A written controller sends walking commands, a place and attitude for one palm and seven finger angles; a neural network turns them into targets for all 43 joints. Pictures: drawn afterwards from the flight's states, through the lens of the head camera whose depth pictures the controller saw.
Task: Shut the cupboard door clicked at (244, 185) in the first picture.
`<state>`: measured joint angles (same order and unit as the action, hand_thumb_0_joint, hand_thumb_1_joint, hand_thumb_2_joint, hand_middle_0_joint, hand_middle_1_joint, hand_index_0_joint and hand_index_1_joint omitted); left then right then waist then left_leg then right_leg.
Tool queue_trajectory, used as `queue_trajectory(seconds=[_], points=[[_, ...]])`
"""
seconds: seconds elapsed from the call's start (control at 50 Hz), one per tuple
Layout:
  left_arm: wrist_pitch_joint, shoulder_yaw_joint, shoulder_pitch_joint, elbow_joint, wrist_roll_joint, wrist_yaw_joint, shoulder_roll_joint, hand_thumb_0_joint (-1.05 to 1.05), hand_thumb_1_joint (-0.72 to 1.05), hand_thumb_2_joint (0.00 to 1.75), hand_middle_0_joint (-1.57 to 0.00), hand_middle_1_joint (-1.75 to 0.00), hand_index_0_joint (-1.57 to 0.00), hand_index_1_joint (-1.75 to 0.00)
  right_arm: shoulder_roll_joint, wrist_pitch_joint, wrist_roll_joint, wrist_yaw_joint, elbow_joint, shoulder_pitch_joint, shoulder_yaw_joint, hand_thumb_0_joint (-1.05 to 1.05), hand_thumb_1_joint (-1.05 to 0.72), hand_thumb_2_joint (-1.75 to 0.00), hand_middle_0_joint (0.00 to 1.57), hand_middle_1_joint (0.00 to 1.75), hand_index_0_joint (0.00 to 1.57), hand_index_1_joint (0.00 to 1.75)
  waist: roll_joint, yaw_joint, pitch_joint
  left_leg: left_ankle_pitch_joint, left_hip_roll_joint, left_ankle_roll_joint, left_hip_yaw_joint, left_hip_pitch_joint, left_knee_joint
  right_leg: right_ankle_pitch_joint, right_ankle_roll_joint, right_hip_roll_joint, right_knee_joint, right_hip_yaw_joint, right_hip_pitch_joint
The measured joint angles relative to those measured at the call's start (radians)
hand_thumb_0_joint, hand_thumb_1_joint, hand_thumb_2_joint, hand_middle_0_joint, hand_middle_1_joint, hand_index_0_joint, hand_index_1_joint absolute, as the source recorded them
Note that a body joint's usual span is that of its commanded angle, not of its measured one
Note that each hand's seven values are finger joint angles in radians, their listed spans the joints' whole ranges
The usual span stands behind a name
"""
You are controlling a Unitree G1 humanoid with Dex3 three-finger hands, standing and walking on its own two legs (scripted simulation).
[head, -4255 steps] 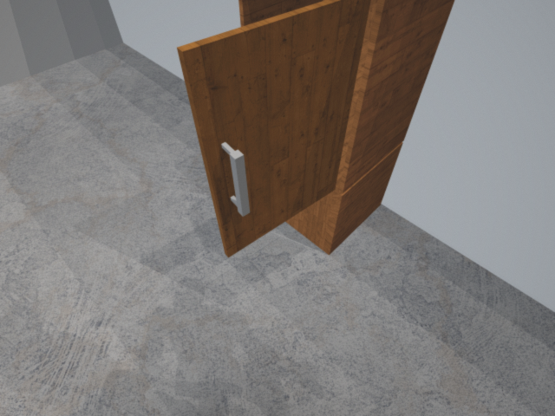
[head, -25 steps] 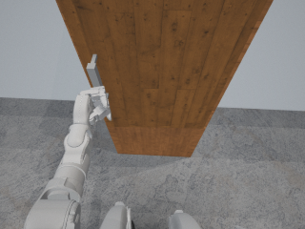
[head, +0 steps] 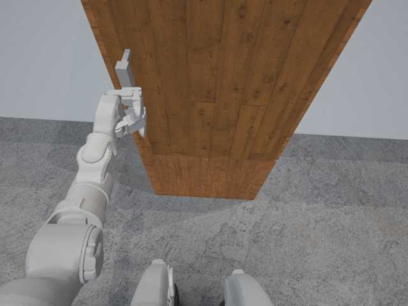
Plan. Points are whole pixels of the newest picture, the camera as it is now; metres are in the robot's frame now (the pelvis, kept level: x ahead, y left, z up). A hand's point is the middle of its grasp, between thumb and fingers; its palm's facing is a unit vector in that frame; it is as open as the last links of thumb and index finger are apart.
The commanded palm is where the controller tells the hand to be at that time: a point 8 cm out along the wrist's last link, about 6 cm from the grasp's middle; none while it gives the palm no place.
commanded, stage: push the door shut along its arc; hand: left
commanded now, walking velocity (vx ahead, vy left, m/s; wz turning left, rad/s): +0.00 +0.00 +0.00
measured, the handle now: (134, 92) +0.53 +0.14 +0.06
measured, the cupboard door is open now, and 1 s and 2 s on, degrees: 0 0 0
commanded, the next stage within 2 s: pull the fist back off the door in 0.12 s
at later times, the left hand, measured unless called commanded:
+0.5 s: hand (148, 116) +0.46 +0.10 +0.07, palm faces -0.03 -1.00 -0.06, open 3.2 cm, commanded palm +0.46 +0.13 +0.07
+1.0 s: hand (154, 137) +0.42 +0.09 +0.07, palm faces -0.04 -1.00 -0.01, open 3.1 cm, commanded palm +0.38 +0.14 +0.07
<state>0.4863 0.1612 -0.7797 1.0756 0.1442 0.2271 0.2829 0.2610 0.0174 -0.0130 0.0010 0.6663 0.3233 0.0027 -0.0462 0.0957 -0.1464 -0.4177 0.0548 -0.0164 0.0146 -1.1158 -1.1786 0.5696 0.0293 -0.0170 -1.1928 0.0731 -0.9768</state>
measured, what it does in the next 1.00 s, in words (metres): stands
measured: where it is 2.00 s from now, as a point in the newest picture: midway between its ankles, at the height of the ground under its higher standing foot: outside the picture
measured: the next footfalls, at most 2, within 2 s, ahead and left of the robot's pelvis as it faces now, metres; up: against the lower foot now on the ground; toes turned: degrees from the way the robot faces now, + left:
none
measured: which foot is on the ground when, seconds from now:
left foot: down 0.00-1.00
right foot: down 0.00-1.00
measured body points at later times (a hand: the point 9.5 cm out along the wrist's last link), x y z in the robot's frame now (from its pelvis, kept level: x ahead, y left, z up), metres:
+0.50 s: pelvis -0.05 +0.02 -0.02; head +0.05 +0.04 +0.42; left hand +0.46 +0.16 +0.08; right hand -0.02 -0.25 -0.12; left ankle +0.07 +0.11 -0.63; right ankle +0.00 -0.11 -0.64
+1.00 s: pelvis +0.00 +0.01 +0.01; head +0.08 +0.00 +0.46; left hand +0.41 +0.14 +0.07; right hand +0.03 -0.25 -0.11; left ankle +0.07 +0.11 -0.64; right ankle +0.00 -0.11 -0.64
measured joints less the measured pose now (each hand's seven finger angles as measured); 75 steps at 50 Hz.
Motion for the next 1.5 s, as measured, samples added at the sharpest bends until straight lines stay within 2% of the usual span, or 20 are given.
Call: queue_trajectory(seconds=[0.1,0.24,0.28,0.38,0.44,0.54,0.6,0.68,0.74,0.8,0.94,1.06,1.24,1.34,1.5], points=[[-0.004,-0.015,-0.067,0.051,-0.004,0.008,0.01,0.02,0.85,0.9,-1.42,-1.5,-1.39,-1.5,0.002,0.006,0.002,0.002,0.026,0.02,-0.005,0.0,-0.91,-0.89,0.2,0.3,0.21,0.3,-0.001,0.004,0.003,0.009,-0.006,-0.005,-0.013,-0.037,-0.02,-0.005,-0.003,0.004,-0.015,0.013,-0.028],[-0.033,-0.039,-0.161,0.115,-0.015,-0.003,0.042,0.02,0.84,0.89,-1.46,-1.5,-1.43,-1.5,0.006,0.034,0.004,0.013,0.039,0.025,-0.019,0.0,-0.9,-0.89,0.21,0.3,0.21,0.3,0.007,0.031,0.004,0.026,-0.01,-0.012,-0.03,-0.098,-0.054,-0.021,-0.007,0.007,-0.045,0.029,-0.08],[-0.044,-0.037,-0.178,0.122,-0.026,-0.048,0.033,0.02,0.85,0.89,-1.46,-1.5,-1.44,-1.5,0.008,0.045,0.012,0.016,0.038,0.027,-0.019,0.0,-0.9,-0.89,0.21,0.3,0.21,0.3,0.008,0.036,0.002,0.031,-0.016,-0.01,-0.035,-0.113,-0.06,-0.029,-0.009,0.006,-0.05,0.029,-0.095],[-0.057,-0.02,-0.205,0.142,-0.067,-0.239,0.001,0.01,0.85,0.89,-1.46,-1.5,-1.46,-1.5,0.007,0.057,0.038,-0.004,0.029,0.019,-0.022,0.0,-0.91,-0.89,0.2,0.3,0.21,0.3,0.016,0.054,0.001,0.032,-0.038,-0.011,-0.041,-0.126,-0.058,-0.056,-0.018,0.004,-0.049,0.014,-0.117],[-0.057,-0.01,-0.214,0.161,-0.083,-0.288,0.009,0.01,0.85,0.89,-1.44,-1.5,-1.44,-1.5,0.004,0.059,0.048,-0.017,0.017,0.019,-0.027,0.0,-0.9,-0.89,0.2,0.3,0.21,0.3,0.015,0.069,0.001,0.037,-0.048,-0.012,-0.044,-0.13,-0.054,-0.072,-0.02,-0.001,-0.045,0.005,-0.127],[-0.054,-0.018,-0.215,0.163,-0.094,-0.275,0.027,0.02,0.87,0.89,-1.38,-1.5,-1.38,-1.5,0.003,0.058,0.049,-0.026,0.011,0.027,-0.032,0.0,-0.9,-0.89,0.21,0.3,0.21,0.3,0.009,0.084,0.005,0.036,-0.056,-0.012,-0.045,-0.131,-0.052,-0.09,-0.023,-0.012,-0.042,-0.012,-0.138],[-0.056,0.006,-0.208,0.155,-0.081,-0.263,0.015,0.02,0.88,0.89,-1.35,-1.5,-1.35,-1.5,0.004,0.049,0.046,-0.026,0.011,0.036,-0.034,0.0,-0.9,-0.89,0.21,0.3,0.21,0.3,0.007,0.086,0.007,0.032,-0.057,-0.012,-0.039,-0.123,-0.049,-0.096,-0.025,-0.02,-0.04,-0.028,-0.139],[-0.053,0.06,-0.157,0.12,-0.087,-0.271,-0.003,0.02,0.89,0.9,-1.33,-1.5,-1.33,-1.5,0.006,0.034,0.043,-0.029,-0.002,0.053,-0.033,0.0,-0.9,-0.89,0.21,0.3,0.21,0.3,0.001,0.085,0.005,0.042,-0.054,-0.015,-0.028,-0.103,-0.037,-0.099,-0.028,-0.034,-0.035,-0.051,-0.133],[-0.036,0.079,-0.079,0.06,-0.09,-0.279,-0.013,0.02,0.89,0.9,-1.31,-1.5,-1.31,-1.5,0.004,0.019,0.038,-0.031,-0.015,0.066,-0.026,0.0,-0.9,-0.89,0.21,0.3,0.21,0.3,-0.005,0.076,0.008,0.057,-0.048,-0.016,-0.019,-0.073,-0.024,-0.095,-0.028,-0.046,-0.029,-0.068,-0.113],[-0.02,0.067,0.011,-0.013,-0.079,-0.28,-0.03,0.02,0.9,0.9,-1.31,-1.5,-1.31,-1.5,-0.002,0.004,0.03,-0.03,-0.019,0.076,-0.018,0.0,-0.9,-0.89,0.2,0.3,0.21,0.3,-0.007,0.058,0.013,0.047,-0.045,-0.015,-0.012,-0.033,-0.01,-0.086,-0.026,-0.051,-0.015,-0.08,-0.078],[-0.014,0.008,0.214,-0.211,-0.036,-0.272,-0.093,0.02,0.9,0.9,-1.3,-1.5,-1.3,-1.5,-0.011,-0.009,0.013,-0.017,-0.022,0.056,-0.008,0.01,-0.91,-0.89,0.2,0.3,0.21,0.3,-0.007,0.012,0.012,0.023,-0.047,-0.009,-0.013,0.066,0.044,-0.065,-0.017,-0.051,0.043,-0.082,0.023],[-0.02,-0.064,0.402,-0.393,-0.018,-0.244,-0.129,0.02,0.9,0.9,-1.3,-1.5,-1.3,-1.5,-0.012,-0.013,0.003,-0.014,-0.06,0.004,0.002,0.01,-0.91,-0.89,0.2,0.3,0.21,0.3,0.005,-0.026,-0.004,-0.002,-0.048,-0.001,-0.017,0.146,0.085,-0.045,-0.007,-0.05,0.091,-0.081,0.106],[-0.036,-0.12,0.527,-0.533,-0.008,-0.215,-0.135,0.02,0.9,0.9,-1.3,-1.5,-1.3,-1.5,-0.007,-0.008,0.001,0.0,-0.104,-0.111,0.011,0.0,-0.91,-0.89,0.2,0.3,0.2,0.3,0.02,-0.069,-0.007,-0.033,-0.059,0.012,-0.037,0.183,0.081,-0.007,0.006,-0.043,0.09,-0.061,0.152],[-0.085,-0.116,0.588,-0.638,0.01,-0.177,-0.124,0.02,0.9,0.9,-1.3,-1.5,-1.3,-1.5,-0.019,-0.024,-0.009,0.009,-0.121,-0.138,0.003,0.0,-0.91,-0.89,0.2,0.3,0.2,0.3,0.016,-0.084,0.001,-0.039,-0.058,0.017,-0.038,0.224,0.099,-0.002,0.012,-0.044,0.107,-0.061,0.192],[-0.178,-0.071,0.757,-0.815,0.079,-0.103,-0.083,0.02,0.9,0.9,-1.3,-1.5,-1.3,-1.5,-0.035,-0.034,-0.034,0.025,-0.142,-0.086,-0.03,0.0,-0.91,-0.89,0.2,0.3,0.2,0.3,0.0,-0.096,0.01,-0.002,-0.062,0.019,-0.037,0.373,0.222,-0.04,0.011,-0.038,0.227,-0.067,0.337]])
